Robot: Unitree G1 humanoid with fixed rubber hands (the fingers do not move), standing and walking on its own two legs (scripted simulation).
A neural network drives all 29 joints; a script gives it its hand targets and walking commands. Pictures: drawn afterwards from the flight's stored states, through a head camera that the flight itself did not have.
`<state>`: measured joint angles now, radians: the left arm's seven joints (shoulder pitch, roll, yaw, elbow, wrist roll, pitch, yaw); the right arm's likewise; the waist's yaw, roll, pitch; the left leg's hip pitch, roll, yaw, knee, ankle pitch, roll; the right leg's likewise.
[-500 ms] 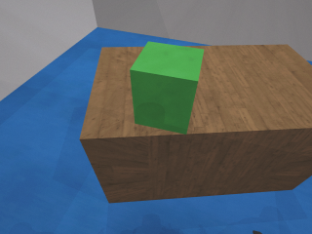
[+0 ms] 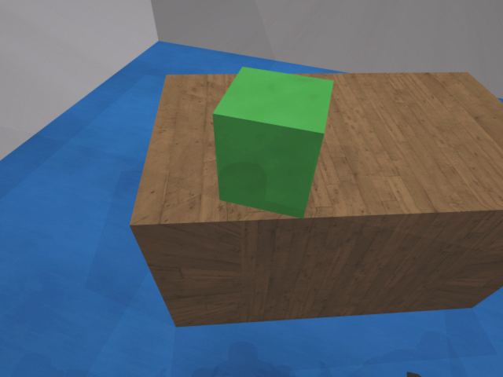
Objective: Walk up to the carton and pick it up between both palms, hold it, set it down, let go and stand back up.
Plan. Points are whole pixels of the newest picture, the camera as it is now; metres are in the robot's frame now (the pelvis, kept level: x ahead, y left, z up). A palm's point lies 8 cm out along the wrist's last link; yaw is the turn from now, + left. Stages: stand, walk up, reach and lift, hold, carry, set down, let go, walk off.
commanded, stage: walk up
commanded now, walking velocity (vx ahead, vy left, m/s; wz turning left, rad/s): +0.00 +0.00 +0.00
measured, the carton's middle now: (273, 143) +0.62 -0.06 +0.02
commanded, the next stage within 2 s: none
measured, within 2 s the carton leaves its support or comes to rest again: neither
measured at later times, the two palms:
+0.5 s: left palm out of the picture +0.14 +0.26 -0.11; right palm out of the picture +0.11 -0.41 -0.14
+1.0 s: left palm (120, 324) +0.26 +0.25 -0.14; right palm (432, 298) +0.30 -0.37 -0.11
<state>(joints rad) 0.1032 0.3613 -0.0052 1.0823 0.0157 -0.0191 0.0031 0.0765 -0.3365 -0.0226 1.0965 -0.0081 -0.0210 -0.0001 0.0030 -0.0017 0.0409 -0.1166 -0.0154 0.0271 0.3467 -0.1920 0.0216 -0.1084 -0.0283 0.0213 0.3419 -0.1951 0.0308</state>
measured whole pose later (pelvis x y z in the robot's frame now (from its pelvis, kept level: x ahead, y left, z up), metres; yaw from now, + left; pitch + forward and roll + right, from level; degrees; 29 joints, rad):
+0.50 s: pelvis +0.07 -0.07 -0.03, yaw +0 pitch -5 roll +0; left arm 0.24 0.42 0.11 0.92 0.04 -0.04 -0.07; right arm 0.31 -0.47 -0.09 0.92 -0.03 -0.03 0.01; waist -0.01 0.05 0.07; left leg -0.19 0.03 -0.08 0.89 -0.54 0.04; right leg -0.33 -0.01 -0.04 0.72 -0.30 -0.01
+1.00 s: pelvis +0.20 -0.06 -0.03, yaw +4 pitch -2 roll +0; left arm 0.22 0.41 0.04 0.81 0.00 -0.01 0.00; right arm 0.25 -0.37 -0.05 0.80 -0.01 -0.06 -0.01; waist 0.00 -0.05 0.13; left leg -0.36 -0.02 0.00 0.68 -0.28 0.03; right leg -0.32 -0.01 0.01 0.92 -0.59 -0.03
